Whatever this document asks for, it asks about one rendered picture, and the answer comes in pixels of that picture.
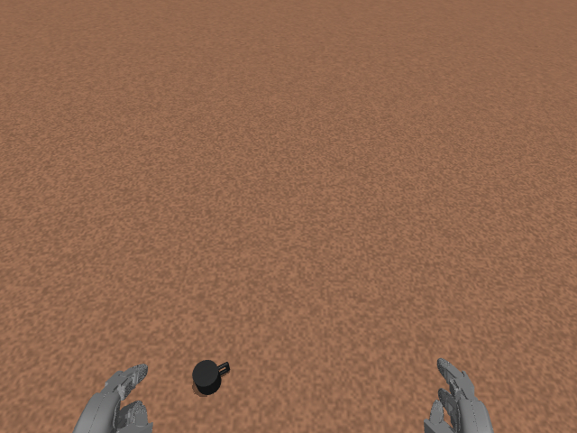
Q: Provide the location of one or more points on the right robot hand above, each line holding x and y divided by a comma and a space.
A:
468, 414

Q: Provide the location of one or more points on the left robot hand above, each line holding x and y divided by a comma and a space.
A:
102, 413

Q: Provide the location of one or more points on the mug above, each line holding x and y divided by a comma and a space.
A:
207, 377

